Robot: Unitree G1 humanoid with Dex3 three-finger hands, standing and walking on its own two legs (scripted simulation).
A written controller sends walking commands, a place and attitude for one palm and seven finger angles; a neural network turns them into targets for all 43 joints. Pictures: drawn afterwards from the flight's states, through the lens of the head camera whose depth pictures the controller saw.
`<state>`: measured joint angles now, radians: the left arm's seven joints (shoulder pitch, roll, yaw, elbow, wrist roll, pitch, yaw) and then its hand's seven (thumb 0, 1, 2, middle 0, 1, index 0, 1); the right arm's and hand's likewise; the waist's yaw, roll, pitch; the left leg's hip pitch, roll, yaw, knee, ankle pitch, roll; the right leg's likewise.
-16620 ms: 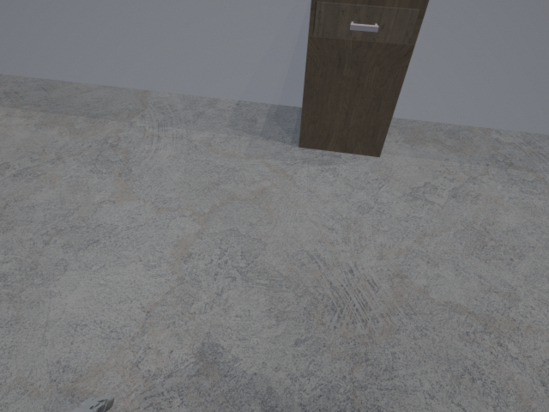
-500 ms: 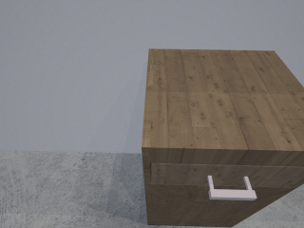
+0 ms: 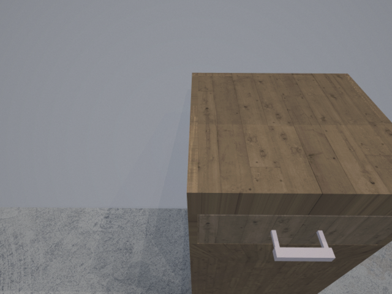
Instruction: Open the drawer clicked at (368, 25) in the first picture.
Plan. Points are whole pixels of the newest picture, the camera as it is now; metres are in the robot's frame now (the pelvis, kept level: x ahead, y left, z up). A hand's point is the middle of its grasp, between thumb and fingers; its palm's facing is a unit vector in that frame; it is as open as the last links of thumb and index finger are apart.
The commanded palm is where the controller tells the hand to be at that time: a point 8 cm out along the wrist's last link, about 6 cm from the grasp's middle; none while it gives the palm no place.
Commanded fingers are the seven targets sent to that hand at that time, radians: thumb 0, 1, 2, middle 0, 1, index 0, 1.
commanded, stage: look again from close up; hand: left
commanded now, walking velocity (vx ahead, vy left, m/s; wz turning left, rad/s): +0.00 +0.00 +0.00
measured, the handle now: (300, 244) +0.25 -0.21 -0.05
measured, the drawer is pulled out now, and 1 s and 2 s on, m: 0.00 0.00 0.00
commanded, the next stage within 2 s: shuffle to correct the standing spot in 0.52 s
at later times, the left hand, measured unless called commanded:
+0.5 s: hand out of the picture -0.02 +0.19 -0.18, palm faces +0.01 -0.99 -0.16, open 16.3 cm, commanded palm none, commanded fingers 0.00 -0.50 0.30 -0.15 -0.30 -0.15 -0.30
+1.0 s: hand out of the picture -0.04 +0.19 -0.18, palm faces -0.05 -0.96 -0.28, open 16.5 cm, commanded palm none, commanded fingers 0.00 -0.50 0.30 -0.15 -0.30 -0.15 -0.30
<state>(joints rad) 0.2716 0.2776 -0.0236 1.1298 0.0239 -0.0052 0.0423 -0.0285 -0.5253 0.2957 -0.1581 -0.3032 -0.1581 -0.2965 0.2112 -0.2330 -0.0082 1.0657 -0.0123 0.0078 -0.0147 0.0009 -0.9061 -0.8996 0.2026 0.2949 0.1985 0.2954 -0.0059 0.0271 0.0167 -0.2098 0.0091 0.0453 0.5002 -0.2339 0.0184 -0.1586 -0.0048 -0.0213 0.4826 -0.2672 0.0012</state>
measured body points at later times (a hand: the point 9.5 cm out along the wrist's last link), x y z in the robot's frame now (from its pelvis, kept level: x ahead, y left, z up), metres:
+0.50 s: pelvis +0.01 +0.02 +0.00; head +0.02 +0.04 +0.45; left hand -0.02 +0.24 -0.17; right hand +0.02 -0.20 -0.16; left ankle +0.03 +0.11 -0.74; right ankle +0.00 -0.12 -0.74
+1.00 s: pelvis -0.03 -0.02 -0.01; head +0.00 -0.03 +0.44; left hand -0.04 +0.24 -0.15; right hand +0.00 -0.26 -0.17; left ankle +0.03 +0.11 -0.74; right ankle -0.04 -0.14 -0.72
